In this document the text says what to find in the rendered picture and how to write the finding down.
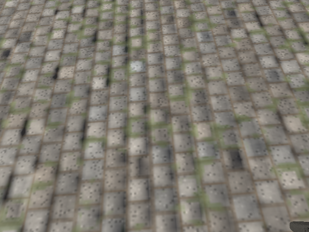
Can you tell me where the robot right hand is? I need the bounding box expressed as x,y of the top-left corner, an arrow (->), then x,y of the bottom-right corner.
290,221 -> 309,232

